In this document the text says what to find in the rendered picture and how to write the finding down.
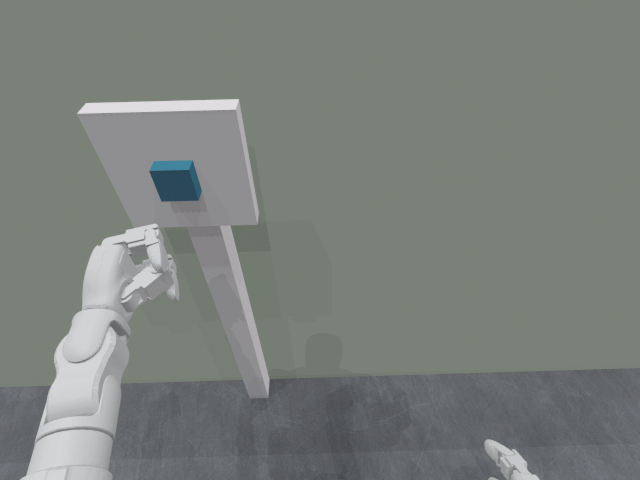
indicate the left robot hand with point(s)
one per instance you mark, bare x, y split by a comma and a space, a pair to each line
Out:
112, 281

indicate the right robot hand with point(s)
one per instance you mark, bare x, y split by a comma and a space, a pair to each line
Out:
511, 464

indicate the panel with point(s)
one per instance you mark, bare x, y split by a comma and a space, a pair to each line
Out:
129, 136

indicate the button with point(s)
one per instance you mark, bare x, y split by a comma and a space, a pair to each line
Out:
176, 180

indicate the left robot forearm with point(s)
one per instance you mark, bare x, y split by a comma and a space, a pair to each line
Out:
78, 425

